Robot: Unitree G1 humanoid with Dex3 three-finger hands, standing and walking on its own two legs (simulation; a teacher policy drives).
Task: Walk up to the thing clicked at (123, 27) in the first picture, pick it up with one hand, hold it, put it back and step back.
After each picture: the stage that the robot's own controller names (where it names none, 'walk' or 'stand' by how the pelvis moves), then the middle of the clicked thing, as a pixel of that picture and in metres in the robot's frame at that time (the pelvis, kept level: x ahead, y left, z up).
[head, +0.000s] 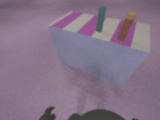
stand; (125, 28) +0.83 -0.27 +0.12
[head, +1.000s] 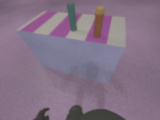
walk; (98, 24) +0.77 +0.02 +0.15
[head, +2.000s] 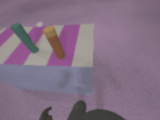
walk; (56, 45) +0.48 +0.30 +0.14
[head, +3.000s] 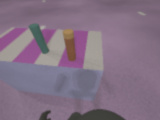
stand; (70, 47) +0.50 +0.20 +0.13
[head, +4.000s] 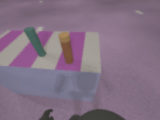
stand; (67, 50) +0.48 +0.22 +0.12
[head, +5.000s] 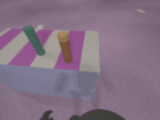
stand; (66, 49) +0.48 +0.22 +0.11
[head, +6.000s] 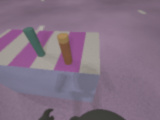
stand; (66, 50) +0.47 +0.22 +0.11
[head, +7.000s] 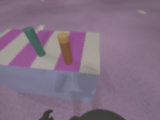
stand; (66, 50) +0.47 +0.22 +0.11
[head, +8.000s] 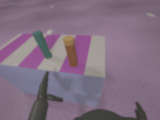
rise first; (71, 53) +0.46 +0.21 +0.12
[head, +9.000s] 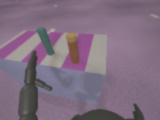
go down; (73, 49) +0.50 +0.20 +0.12
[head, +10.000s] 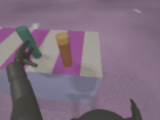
go down; (65, 52) +0.44 +0.19 +0.13
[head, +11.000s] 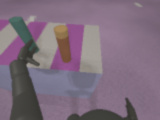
close in; (64, 47) +0.46 +0.19 +0.14
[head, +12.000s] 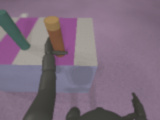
close; (57, 40) +0.48 +0.21 +0.17
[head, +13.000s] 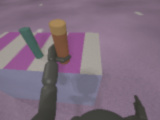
lift; (61, 46) +0.38 +0.18 +0.25
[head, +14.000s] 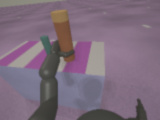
hold; (65, 39) +0.33 +0.17 +0.34
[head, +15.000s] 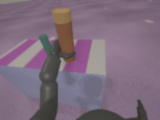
hold; (66, 40) +0.33 +0.15 +0.34
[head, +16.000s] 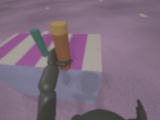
hold; (62, 49) +0.33 +0.18 +0.27
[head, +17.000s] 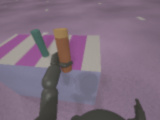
crouch; (64, 52) +0.36 +0.19 +0.23
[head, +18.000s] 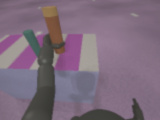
crouch; (55, 33) +0.45 +0.22 +0.30
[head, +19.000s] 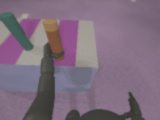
lower; (55, 43) +0.47 +0.22 +0.16
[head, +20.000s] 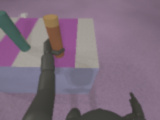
lower; (55, 39) +0.49 +0.22 +0.17
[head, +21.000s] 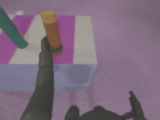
lower; (53, 36) +0.50 +0.22 +0.17
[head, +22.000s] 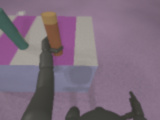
lower; (54, 37) +0.50 +0.22 +0.17
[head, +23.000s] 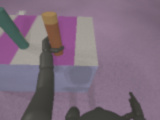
loosen; (54, 37) +0.50 +0.22 +0.17
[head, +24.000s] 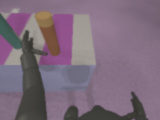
withdraw; (50, 37) +0.49 +0.22 +0.17
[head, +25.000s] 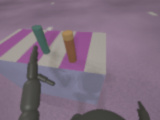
sink last; (70, 48) +0.48 +0.22 +0.14
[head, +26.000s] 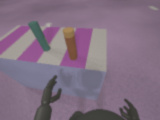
stand; (71, 45) +0.50 +0.21 +0.13
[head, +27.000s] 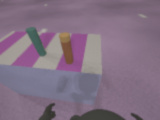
stand; (67, 50) +0.48 +0.22 +0.13
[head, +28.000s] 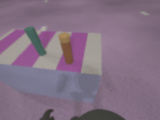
stand; (67, 50) +0.48 +0.22 +0.11
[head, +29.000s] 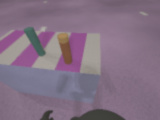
stand; (66, 50) +0.48 +0.23 +0.11
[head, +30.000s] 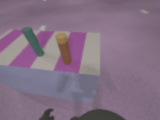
stand; (64, 50) +0.47 +0.23 +0.11
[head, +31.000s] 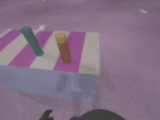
stand; (64, 50) +0.47 +0.24 +0.11
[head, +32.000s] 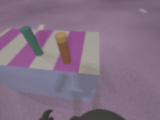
walk; (64, 50) +0.47 +0.23 +0.11
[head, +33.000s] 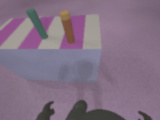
walk; (68, 29) +0.65 +0.24 +0.13
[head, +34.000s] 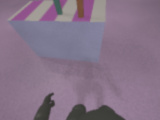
walk; (80, 4) +1.03 +0.19 +0.14
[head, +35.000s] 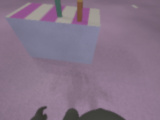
stand; (79, 10) +1.12 +0.21 +0.13
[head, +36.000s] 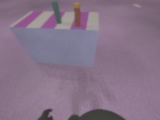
stand; (77, 15) +1.09 +0.24 +0.11
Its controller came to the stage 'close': yes
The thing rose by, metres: 0.24
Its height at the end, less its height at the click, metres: +0.00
